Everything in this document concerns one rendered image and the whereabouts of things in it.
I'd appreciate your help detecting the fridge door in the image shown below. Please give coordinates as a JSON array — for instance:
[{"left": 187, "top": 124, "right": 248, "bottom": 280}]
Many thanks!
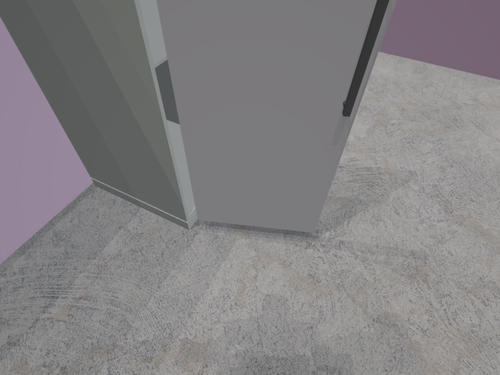
[{"left": 156, "top": 0, "right": 397, "bottom": 233}]

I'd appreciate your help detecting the handle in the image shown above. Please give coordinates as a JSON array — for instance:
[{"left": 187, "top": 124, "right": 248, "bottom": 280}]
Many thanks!
[{"left": 342, "top": 0, "right": 389, "bottom": 117}]

